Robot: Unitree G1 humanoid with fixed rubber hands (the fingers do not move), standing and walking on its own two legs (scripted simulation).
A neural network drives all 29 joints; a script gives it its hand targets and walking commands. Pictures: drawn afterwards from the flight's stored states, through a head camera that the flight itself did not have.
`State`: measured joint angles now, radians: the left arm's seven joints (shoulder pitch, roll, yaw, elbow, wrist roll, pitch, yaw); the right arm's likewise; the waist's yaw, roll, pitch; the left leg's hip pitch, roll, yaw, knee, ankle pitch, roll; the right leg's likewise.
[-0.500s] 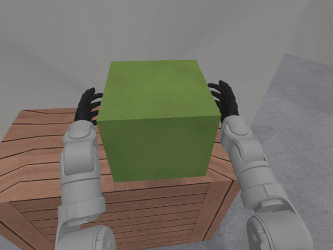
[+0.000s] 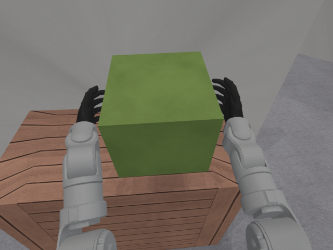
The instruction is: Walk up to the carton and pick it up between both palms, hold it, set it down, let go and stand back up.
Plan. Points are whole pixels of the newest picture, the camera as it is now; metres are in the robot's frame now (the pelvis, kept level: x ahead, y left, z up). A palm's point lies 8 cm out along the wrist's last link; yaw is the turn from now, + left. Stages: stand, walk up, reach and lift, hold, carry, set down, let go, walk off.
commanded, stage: set down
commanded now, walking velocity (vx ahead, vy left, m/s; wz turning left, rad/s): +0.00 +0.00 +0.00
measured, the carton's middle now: (160, 113) +0.43 +0.02 +0.13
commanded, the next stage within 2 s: none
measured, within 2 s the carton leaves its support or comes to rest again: neither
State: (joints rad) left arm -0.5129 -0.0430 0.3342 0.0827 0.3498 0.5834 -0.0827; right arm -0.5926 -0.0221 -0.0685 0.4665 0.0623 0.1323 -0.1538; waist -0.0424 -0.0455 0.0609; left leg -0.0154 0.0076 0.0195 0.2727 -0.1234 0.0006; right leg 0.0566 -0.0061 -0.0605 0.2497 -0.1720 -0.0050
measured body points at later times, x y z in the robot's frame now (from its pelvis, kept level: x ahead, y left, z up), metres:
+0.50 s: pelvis +0.00 +0.00 +0.00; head +0.01 +0.00 +0.45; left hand +0.38 +0.16 +0.11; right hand +0.39 -0.17 +0.13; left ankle +0.03 +0.12 -0.75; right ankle -0.01 -0.11 -0.75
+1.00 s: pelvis +0.01 +0.00 +0.00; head +0.02 +0.01 +0.45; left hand +0.40 +0.17 +0.08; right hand +0.41 -0.16 +0.10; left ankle +0.03 +0.12 -0.75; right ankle -0.01 -0.11 -0.75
